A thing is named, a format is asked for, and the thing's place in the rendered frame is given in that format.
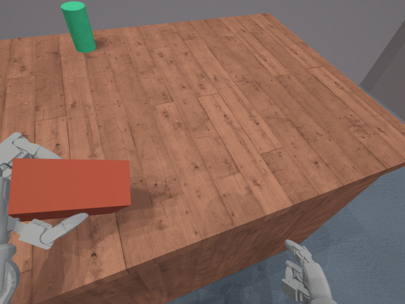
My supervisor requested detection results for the robot right hand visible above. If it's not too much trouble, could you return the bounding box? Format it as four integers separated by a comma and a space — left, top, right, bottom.
282, 239, 332, 304

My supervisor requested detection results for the left robot forearm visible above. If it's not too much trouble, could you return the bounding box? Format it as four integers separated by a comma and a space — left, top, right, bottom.
0, 243, 20, 304

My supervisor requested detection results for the sponge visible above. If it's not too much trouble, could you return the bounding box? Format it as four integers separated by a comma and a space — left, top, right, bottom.
8, 158, 131, 222

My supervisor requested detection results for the robot left hand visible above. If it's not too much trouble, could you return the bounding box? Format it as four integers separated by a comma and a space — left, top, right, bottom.
0, 132, 89, 250

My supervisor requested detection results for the table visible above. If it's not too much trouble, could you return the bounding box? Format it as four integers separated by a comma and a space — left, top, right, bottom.
0, 13, 405, 304

